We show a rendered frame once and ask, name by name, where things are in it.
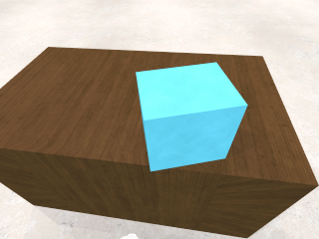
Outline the carton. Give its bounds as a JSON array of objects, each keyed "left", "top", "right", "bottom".
[{"left": 136, "top": 62, "right": 248, "bottom": 171}]

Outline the pedestal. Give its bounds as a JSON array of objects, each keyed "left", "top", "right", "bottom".
[{"left": 0, "top": 47, "right": 319, "bottom": 239}]

